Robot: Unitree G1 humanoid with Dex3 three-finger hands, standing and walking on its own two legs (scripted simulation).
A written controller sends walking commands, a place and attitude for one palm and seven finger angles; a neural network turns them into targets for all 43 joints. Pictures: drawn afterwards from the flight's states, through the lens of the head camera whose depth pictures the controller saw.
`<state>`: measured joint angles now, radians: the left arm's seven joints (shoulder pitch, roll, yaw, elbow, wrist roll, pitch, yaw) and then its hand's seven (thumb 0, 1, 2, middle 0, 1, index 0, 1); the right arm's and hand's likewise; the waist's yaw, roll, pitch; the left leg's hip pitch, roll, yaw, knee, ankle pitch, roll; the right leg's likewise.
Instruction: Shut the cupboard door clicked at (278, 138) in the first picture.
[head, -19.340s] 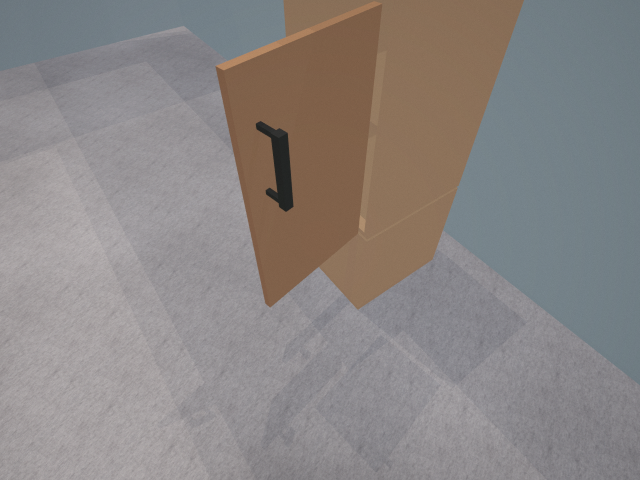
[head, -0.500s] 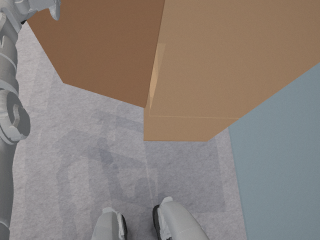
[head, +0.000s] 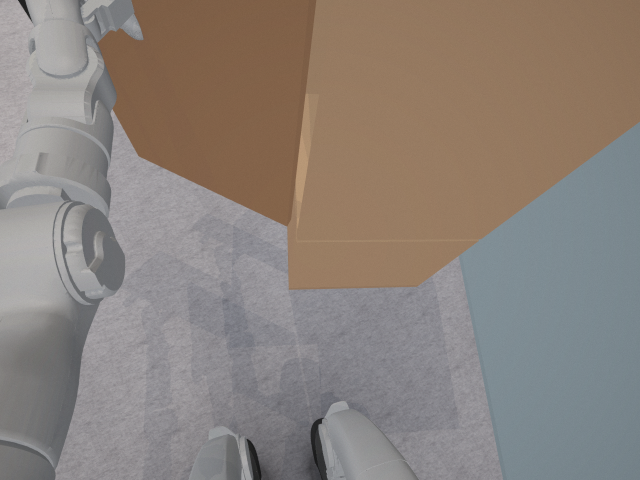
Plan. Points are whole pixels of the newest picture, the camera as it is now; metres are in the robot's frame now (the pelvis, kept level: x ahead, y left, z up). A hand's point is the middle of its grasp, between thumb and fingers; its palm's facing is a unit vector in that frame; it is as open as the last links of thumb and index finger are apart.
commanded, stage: pull the fist back off the door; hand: left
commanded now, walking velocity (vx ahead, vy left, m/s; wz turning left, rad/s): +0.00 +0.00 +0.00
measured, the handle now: out of the picture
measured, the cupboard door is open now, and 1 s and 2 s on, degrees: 62 62 62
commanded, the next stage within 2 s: draw the hand back to the body in 0.60 s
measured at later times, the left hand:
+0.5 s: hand (122, 87) +0.50 +0.09 +0.14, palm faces +0.04 -1.00 +0.01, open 3.1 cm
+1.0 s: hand (65, 124) +0.45 +0.13 +0.16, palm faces +0.07 -1.00 -0.03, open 3.1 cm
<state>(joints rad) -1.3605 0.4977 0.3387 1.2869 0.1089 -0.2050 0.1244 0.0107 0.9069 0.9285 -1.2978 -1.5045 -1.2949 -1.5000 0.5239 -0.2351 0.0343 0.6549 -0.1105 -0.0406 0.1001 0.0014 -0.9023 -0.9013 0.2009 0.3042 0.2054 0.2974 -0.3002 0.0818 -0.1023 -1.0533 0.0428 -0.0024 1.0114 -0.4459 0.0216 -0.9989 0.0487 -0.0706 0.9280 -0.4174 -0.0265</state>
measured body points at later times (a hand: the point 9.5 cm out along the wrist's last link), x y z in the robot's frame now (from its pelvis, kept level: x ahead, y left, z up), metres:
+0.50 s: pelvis +0.01 -0.02 +0.03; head +0.10 -0.02 +0.48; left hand +0.49 +0.15 +0.14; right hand +0.02 -0.29 -0.08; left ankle +0.00 +0.10 -0.67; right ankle +0.00 -0.11 -0.67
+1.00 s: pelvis +0.00 -0.02 +0.04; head +0.05 -0.04 +0.49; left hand +0.44 +0.18 +0.16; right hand -0.01 -0.27 -0.09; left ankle +0.00 +0.10 -0.67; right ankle +0.00 -0.11 -0.67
